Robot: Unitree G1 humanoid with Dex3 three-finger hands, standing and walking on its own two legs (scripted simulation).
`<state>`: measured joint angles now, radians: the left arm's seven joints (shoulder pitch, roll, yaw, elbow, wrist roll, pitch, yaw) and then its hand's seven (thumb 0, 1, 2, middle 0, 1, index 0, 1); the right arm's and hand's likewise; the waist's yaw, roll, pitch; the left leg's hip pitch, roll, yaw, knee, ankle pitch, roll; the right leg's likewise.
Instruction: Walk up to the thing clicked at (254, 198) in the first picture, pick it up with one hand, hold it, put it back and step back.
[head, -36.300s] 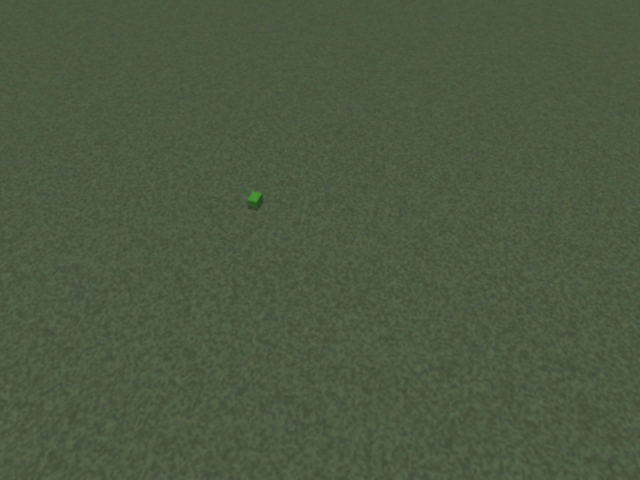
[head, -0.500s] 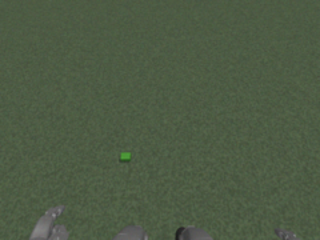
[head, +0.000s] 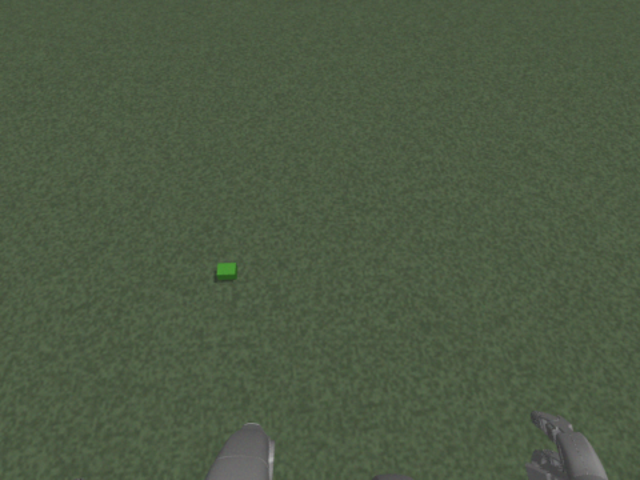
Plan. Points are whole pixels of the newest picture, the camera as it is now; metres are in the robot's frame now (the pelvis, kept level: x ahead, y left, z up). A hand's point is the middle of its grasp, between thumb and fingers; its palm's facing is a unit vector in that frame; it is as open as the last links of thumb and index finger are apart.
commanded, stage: step back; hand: left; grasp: from above
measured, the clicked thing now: (227, 271) +0.75 +0.35 -0.73
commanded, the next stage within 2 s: stand in 1.86 s
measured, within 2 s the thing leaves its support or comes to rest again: neither
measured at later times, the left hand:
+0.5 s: hand out of the picture -0.05 +0.24 -0.13, palm faces +0.08 -0.93 -0.37, open 7.4 cm
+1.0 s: hand out of the picture -0.26 +0.22 -0.10, palm faces +0.13 -0.86 -0.49, open 7.4 cm
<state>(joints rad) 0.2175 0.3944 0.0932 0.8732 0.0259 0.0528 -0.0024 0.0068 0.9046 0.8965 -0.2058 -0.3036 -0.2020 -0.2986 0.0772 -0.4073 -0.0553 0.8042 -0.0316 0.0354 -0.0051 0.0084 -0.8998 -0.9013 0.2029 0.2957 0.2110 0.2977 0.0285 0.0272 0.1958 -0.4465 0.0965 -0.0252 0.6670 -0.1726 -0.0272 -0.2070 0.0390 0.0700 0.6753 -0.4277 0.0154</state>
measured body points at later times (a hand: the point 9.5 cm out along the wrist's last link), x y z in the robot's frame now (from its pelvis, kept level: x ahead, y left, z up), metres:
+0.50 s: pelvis -0.16 -0.03 +0.01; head -0.10 -0.01 +0.46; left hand -0.05 +0.29 -0.10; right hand -0.05 -0.33 -0.10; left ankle -0.13 +0.09 -0.71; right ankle -0.14 -0.16 -0.64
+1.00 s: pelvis -0.30 -0.07 +0.02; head -0.27 -0.11 +0.46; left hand -0.27 +0.27 -0.07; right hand -0.21 -0.39 -0.13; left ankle -0.34 +0.08 -0.68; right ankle -0.26 -0.19 -0.71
